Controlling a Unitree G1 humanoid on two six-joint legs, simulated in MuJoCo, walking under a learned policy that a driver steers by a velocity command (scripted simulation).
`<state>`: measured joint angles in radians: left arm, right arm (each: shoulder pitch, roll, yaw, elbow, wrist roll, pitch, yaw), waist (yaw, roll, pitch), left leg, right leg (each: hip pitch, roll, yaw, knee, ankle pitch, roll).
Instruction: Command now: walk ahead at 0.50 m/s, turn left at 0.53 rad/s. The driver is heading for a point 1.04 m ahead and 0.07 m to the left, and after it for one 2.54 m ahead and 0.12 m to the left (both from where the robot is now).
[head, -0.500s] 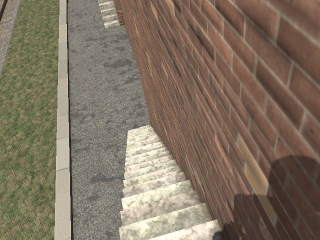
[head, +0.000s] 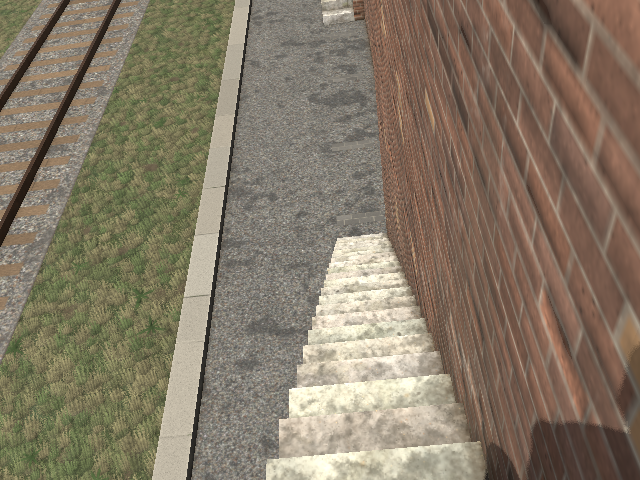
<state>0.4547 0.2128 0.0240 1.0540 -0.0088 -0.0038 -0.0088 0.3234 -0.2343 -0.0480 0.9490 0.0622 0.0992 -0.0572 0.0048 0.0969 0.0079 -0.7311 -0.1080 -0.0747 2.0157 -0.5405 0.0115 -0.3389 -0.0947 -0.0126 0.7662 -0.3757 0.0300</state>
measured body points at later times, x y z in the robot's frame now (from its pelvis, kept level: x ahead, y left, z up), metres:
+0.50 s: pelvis +0.18 +0.06 -0.04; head +0.19 +0.09 +0.41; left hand +0.28 +0.37 -0.14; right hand +0.20 -0.18 -0.18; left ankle +0.09 +0.15 -0.71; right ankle +0.35 -0.05 -0.72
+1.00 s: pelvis +0.37 +0.08 -0.25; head +0.38 +0.05 +0.20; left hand +0.37 +0.32 -0.38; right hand +0.54 -0.12 -0.37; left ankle +0.37 +0.23 -0.90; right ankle +0.31 -0.04 -0.90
